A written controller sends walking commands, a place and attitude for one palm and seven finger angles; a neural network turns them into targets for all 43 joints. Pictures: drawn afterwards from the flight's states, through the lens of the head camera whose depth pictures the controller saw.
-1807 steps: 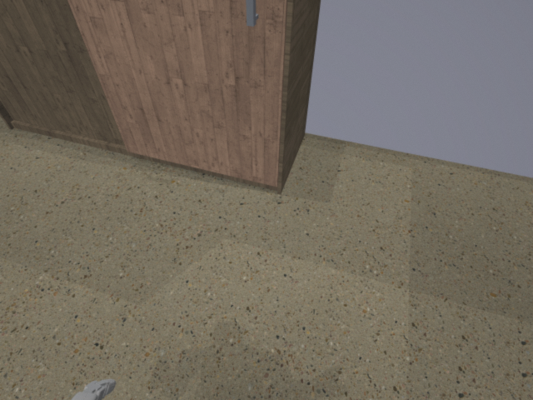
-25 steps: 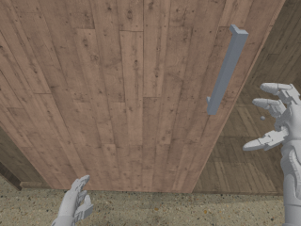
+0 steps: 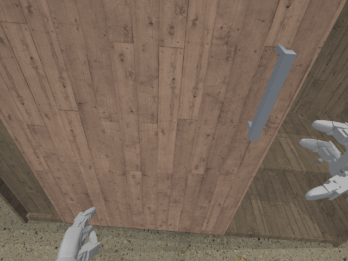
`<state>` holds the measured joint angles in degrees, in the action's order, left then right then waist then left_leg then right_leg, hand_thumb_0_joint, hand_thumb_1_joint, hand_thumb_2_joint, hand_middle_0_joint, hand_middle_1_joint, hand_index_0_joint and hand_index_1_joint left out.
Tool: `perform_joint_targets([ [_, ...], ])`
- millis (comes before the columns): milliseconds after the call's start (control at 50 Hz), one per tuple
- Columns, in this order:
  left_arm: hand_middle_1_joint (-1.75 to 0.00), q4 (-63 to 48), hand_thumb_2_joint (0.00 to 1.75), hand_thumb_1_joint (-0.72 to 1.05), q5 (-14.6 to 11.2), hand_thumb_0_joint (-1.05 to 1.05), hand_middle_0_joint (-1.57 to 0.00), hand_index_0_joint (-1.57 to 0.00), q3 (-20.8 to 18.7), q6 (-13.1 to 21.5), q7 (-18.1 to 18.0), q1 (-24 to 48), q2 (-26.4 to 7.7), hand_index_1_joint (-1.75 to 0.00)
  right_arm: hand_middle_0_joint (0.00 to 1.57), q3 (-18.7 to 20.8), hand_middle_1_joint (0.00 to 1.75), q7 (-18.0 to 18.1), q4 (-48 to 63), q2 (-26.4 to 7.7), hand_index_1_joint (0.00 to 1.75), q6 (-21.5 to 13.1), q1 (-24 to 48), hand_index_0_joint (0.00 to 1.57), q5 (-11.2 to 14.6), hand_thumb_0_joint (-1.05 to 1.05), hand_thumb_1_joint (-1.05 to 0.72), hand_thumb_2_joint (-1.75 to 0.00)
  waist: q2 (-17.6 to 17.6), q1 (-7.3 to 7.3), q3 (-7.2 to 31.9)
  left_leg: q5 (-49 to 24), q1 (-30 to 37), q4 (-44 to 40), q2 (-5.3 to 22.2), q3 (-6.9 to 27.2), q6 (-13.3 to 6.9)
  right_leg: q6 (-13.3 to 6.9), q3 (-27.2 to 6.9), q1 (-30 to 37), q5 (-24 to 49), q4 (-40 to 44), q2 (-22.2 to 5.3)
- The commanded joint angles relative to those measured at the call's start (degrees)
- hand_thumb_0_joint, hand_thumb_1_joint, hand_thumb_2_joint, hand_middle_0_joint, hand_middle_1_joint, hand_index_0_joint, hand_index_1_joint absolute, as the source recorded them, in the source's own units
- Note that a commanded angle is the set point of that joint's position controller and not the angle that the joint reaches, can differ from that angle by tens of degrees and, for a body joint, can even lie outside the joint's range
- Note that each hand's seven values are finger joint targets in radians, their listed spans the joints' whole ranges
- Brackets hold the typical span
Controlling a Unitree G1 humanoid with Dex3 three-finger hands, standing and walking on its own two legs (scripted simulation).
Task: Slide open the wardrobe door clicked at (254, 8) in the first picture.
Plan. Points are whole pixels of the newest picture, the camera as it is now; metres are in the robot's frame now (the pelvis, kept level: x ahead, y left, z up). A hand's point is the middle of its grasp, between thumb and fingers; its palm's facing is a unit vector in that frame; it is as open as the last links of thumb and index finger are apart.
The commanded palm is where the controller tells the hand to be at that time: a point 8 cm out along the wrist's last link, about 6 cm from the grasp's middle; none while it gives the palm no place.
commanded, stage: draw the hand back to the body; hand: right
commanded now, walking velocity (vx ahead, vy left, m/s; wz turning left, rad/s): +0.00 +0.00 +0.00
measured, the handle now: (265, 96) +0.47 -0.23 +0.20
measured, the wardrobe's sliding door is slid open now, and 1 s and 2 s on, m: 0.65 0.65 0.65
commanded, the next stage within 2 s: step back with the hand held close in 1.24 s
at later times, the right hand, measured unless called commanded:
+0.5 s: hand (337, 193) +0.20 -0.28 +0.17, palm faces +0.49 +0.83 -0.29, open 12.4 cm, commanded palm +0.16 -0.31 +0.18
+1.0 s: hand (347, 202) +0.18 -0.28 +0.17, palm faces +0.48 +0.80 -0.35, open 7.8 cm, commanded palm +0.14 -0.32 +0.18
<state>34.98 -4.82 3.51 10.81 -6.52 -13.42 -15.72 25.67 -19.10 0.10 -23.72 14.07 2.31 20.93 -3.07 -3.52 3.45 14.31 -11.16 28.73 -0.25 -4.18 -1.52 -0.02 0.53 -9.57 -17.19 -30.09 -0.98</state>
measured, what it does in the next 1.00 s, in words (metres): stands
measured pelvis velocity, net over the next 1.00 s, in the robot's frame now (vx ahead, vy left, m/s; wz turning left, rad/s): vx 0.00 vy -0.02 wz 0.00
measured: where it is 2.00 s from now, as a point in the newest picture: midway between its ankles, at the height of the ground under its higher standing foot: outside the picture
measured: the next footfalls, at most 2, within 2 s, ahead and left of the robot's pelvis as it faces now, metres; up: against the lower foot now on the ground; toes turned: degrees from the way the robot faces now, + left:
none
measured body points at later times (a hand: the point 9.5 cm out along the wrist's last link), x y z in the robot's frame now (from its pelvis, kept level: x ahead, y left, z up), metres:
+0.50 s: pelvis -0.01 -0.01 +0.00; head -0.04 +0.01 +0.45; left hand +0.17 +0.21 -0.08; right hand +0.17 -0.32 +0.19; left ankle +0.02 +0.10 -0.74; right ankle -0.01 -0.12 -0.74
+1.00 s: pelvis +0.00 -0.02 +0.01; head -0.03 +0.00 +0.45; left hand +0.20 +0.20 -0.07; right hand +0.15 -0.32 +0.19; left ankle +0.02 +0.10 -0.74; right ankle -0.01 -0.12 -0.74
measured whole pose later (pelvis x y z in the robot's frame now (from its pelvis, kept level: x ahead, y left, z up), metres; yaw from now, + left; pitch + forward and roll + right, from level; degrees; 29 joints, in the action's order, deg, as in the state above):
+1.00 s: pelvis +0.00 -0.02 +0.01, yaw +0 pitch -6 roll +1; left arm 38.1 0.4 1.1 8.7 -4.8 -11.3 -12.8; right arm 18.9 5.8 23.0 -19.3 -4.8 -25.8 4.0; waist -2.9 -5.3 0.0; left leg 12.3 -5.5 23.5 1.0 -3.6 0.0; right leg -1.3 1.0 -3.9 -15.3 -24.9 0.6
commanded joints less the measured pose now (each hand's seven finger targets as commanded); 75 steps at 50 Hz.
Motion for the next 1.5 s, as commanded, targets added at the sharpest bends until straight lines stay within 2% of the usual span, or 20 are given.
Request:
perform_joint_targets([
  [0,-0.3,-10.48,0.9,0.9,0.5,0.0,-0.2,-0.2,-1.99,4.23,-0.06,10.01,-5.64,-0.3,0.25,5.36,1.15,1.62,15.26,-13.7,1.15,-3.74,12.56,0.25,0.22,0.0,0.55,-0.2,-2.14,-0.89,5.47,-7.47,2.55,-4.82,0.54,2.24,0.31,-1.92,-1.16,-0.81,9.49,4.88,1.31],
  [60,-0.3,-10.02,0.9,0.9,0.61,0.0,-0.2,-0.2,-1.98,4.64,-0.7,10.48,-5.67,-0.3,0.25,5.89,1.13,2.17,18.69,-15.25,1.13,-4.3,15.06,0.25,-0.15,0.0,0.51,-0.22,-1.09,-0.26,5.37,-5.12,2.45,-5.91,0.77,3.22,0.65,-2.27,-1.26,-0.73,8.12,4.66,1.2],
  [140,-0.3,-9.4,0.9,0.9,0.75,0.0,-0.2,-0.2,-1.51,5.74,-1.24,10.93,-5.31,-0.3,0.24,5.23,1.04,1.66,19.3,-13.81,1.04,-5.55,13.03,0.24,0.73,0.0,0.37,-0.29,-1.51,-0.28,3.71,-2.06,2.37,-6.9,0.68,3.83,0.57,-2.07,-1.47,-0.62,6.17,4.65,1.18],
  [160,-0.3,-8.01,0.9,0.9,3.71,0.0,-0.2,-0.2,-2.38,5.9,-0.11,10.59,-5.08,-0.3,0.24,5.33,1.02,12.53,24.39,-19.0,1.02,-11.25,14.69,0.24,-8.83,0.0,0.33,-0.31,-2.02,-0.51,-3.65,1.89,-0.94,-11.22,1.63,5.48,1.15,-1.67,-0.87,-5.32,4.43,5.22,1.81],
  [180,-0.3,-7.09,0.9,0.9,4.0,0.0,-0.2,-0.2,-2.41,6.18,0.28,10.61,-4.61,-0.3,0.24,1.44,1.0,16.68,19.31,-10.74,1.0,-12.94,7.01,0.24,-9.19,0.0,0.3,-0.32,0.18,0.36,-5.47,4.95,-1.48,-11.34,2.28,4.63,1.02,-1.33,-0.78,-5.68,2.26,5.49,1.64],
  [200,-0.3,-7.02,0.9,0.9,3.78,0.0,-0.2,-0.2,-2.29,5.99,0.58,10.54,-4.64,-0.3,0.24,-0.52,0.98,18.36,17.2,-7.68,0.98,-13.65,2.68,0.24,-9.49,0.0,0.26,-0.34,3.03,0.34,-7.42,7.53,-2.51,-11.65,2.33,4.46,1.22,-1.31,-0.99,-6.01,0.3,5.71,1.34],
  [300,-0.3,-6.16,0.9,0.9,4.33,0.0,-0.2,-0.2,-3.3,4.53,1.14,10.23,-4.22,-0.3,0.23,-0.75,0.87,23.53,24.73,-8.32,0.87,-19.64,-2.35,0.23,-13.02,0.0,0.08,-0.43,-1.43,-0.35,2.3,4.28,3.68,-9.38,2.47,3.93,0.93,-1.93,0.02,-1.6,1.42,7.72,1.36],
  [380,-0.3,-5.73,0.9,0.9,4.9,0.0,-0.2,-0.2,-3.71,4.38,0.88,10.5,-4.0,-0.3,0.23,0.57,0.79,25.7,29.93,-9.75,0.79,-22.39,-4.94,0.23,-14.73,0.0,-0.07,-0.5,-1.11,-0.68,5.53,-0.91,6.55,-8.29,1.99,3.06,0.67,-2.1,-0.42,0.23,4.9,8.93,1.09],
  [460,-0.3,-4.99,0.9,0.9,5.04,0.0,-0.2,-0.2,-3.75,4.03,0.67,10.72,-3.84,-0.3,0.22,-0.51,0.7,26.36,30.88,-8.51,0.7,-23.15,-7.34,0.22,-15.75,0.0,-0.21,-0.57,-1.74,-0.42,1.99,-4.11,6.11,-8.37,1.64,2.38,0.54,-1.98,-0.59,0.5,7.16,9.77,1.04],
  [560,-0.3,-4.64,0.9,0.9,4.93,0.0,-0.2,-0.2,-4.05,2.81,1.1,10.34,-3.66,-0.3,0.22,-1.31,0.6,25.8,27.62,-5.98,0.6,-23.09,-13.67,0.22,-15.98,0.0,-0.39,-0.65,1.13,-0.6,-2.69,-5.84,5.75,-8.26,1.24,1.78,0.47,-1.69,-0.9,-0.27,9.44,10.81,0.47],
  [840,-0.3,-6.54,0.9,0.9,5.45,0.0,-0.2,-0.2,-4.48,1.22,1.65,10.15,-3.18,-0.3,0.2,0.48,0.3,25.54,36.23,-6.75,0.3,-23.09,-22.69,0.2,-16.52,0.0,-0.9,-0.9,-2.72,-1.3,0.64,-11.23,8.75,-7.78,0.9,1.83,0.2,-0.82,-0.81,1.66,15.67,10.14,0.29],
  [960,-0.3,-6.02,0.9,0.9,5.32,0.0,-0.2,-0.2,-4.32,0.67,1.28,9.77,-3.29,-0.3,0.2,-1.58,0.3,25.84,33.33,-4.89,0.3,-22.05,-19.76,0.2,-16.8,0.0,-0.9,-0.9,-0.94,-0.24,-4.02,-7.54,5.82,-8.4,0.75,1.39,0.34,-0.77,-1.16,0.71,12.12,11.27,0.05],
  [1060,-0.3,-6.36,0.9,0.9,5.4,0.0,-0.2,-0.2,-4.33,0.24,1.22,10.05,-3.17,-0.3,0.2,-1.37,0.3,25.76,33.06,-4.87,0.3,-21.94,-20.13,0.2,-16.63,0.0,-0.9,-0.9,0.57,-0.81,-0.98,-7.79,7.42,-8.14,1.04,1.54,0.4,-1.07,-1.05,1.48,12.13,11.09,0.26],
  [1140,-0.3,-6.5,0.9,0.9,5.53,0.0,-0.2,-0.2,-4.23,0.36,1.29,10.71,-3.22,-0.3,0.2,-0.45,0.3,25.93,34.3,-6.19,0.3,-21.96,-20.25,0.2,-16.72,0.0,-0.9,-0.9,-1.61,-1.21,-0.92,-7.77,8.05,-8.54,0.93,1.71,0.25,-1.01,-1.17,1.37,11.68,11.21,0.48],
  [1320,-0.3,-6.25,0.9,0.9,5.55,0.0,-0.2,-0.2,-4.27,0.42,1.26,10.38,-2.81,-0.3,0.2,-0.36,0.3,25.88,33.99,-5.95,0.3,-22.24,-20.94,0.2,-16.69,0.0,-0.9,-0.9,-0.79,-1.02,-1.77,-8.58,7.75,-8.92,0.94,1.84,0.41,-1.12,-0.63,1.41,12.1,10.93,0.49],
  [1340,-0.3,-6.22,0.9,0.9,5.48,0.0,-0.2,-0.2,-4.35,0.42,1.12,10.64,-3.19,-0.3,0.2,1.71,0.3,26.06,33.87,-8.1,0.3,-22.14,-19.21,0.2,-16.46,0.0,-0.9,-0.9,-0.95,-1.2,-1.94,-8.52,8.0,-9.35,0.93,1.89,0.4,-1.16,-0.69,1.14,11.8,11.05,0.54],
  [1360,-0.3,-8.78,0.9,0.9,4.86,0.0,-0.2,-0.2,-4.55,-1.06,1.48,10.23,-4.51,-0.3,0.2,8.4,0.3,26.77,37.54,-14.51,0.3,-24.86,-12.03,0.2,-17.11,0.0,-0.9,-0.9,0.85,1.26,-4.91,-8.99,2.8,-12.52,3.88,7.56,0.69,-2.53,-1.86,-4.02,7.65,8.66,-0.7],
  [1380,-0.3,-7.65,0.9,0.9,5.1,0.0,-0.2,-0.2,-4.52,-1.91,1.47,9.35,-3.43,-0.3,0.2,4.67,0.3,26.36,31.78,-9.29,0.3,-25.23,-18.82,0.2,-17.14,0.0,-0.9,-0.9,4.88,1.67,-4.08,-7.4,1.22,-13.51,5.55,8.12,0.34,-2.55,-2.37,-3.28,7.2,6.88,-0.32],
  [1400,-0.3,-8.06,0.9,0.9,5.26,0.0,-0.2,-0.2,-4.66,-2.46,1.69,9.48,-3.33,-0.3,0.2,2.81,0.3,26.06,30.43,-7.43,0.3,-25.15,-22.18,0.2,-17.47,0.0,-0.9,-0.9,6.57,1.59,-3.76,-8.38,-0.1,-14.08,6.18,8.91,0.17,-2.67,-2.15,-2.21,8.63,5.67,-0.1],
  [1480,-0.3,-9.17,0.9,0.9,5.24,0.0,-0.2,-0.2,-5.21,-4.08,1.94,8.79,-4.13,-0.3,0.2,1.14,0.3,26.21,31.95,-6.1,0.3,-26.4,-26.71,0.2,-17.89,0.0,-0.9,-0.9,0.79,2.01,1.98,-14.74,2.05,-10.09,6.56,7.02,0.31,-2.13,-2.08,-2.59,15.22,5.33,-1.01],
])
